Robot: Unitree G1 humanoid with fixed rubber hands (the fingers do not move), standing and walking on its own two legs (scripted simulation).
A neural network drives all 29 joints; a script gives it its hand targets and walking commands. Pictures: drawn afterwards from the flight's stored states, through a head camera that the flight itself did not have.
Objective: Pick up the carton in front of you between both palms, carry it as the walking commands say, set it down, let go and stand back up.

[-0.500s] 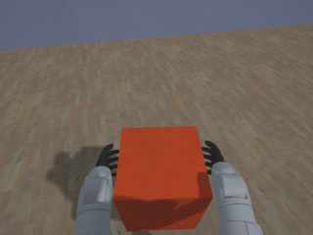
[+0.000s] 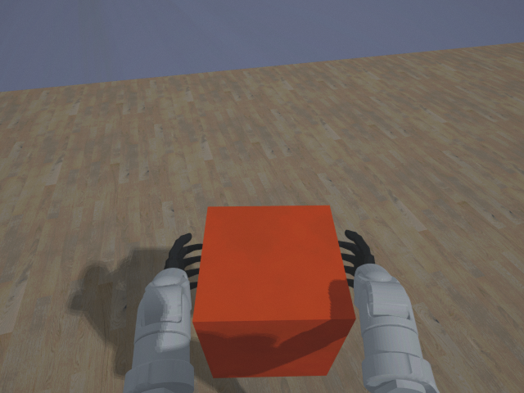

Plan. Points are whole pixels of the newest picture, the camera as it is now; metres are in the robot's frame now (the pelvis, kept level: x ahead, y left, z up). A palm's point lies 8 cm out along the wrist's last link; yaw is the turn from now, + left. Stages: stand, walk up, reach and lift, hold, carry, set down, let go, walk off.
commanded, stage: set down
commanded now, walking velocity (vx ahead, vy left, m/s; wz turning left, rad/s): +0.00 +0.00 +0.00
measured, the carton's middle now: (269, 294) +0.32 +0.00 -0.02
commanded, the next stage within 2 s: none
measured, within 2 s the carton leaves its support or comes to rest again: neither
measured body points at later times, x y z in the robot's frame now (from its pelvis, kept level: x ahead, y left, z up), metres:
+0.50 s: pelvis -0.02 -0.01 -0.07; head +0.19 +0.01 +0.33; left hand +0.36 +0.17 -0.16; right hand +0.36 -0.14 -0.15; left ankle +0.04 +0.11 -0.74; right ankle +0.02 -0.12 -0.74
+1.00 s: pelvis -0.06 +0.00 -0.21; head +0.20 +0.03 +0.16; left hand +0.41 +0.19 -0.29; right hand +0.42 -0.12 -0.29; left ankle +0.04 +0.11 -0.74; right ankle +0.02 -0.12 -0.74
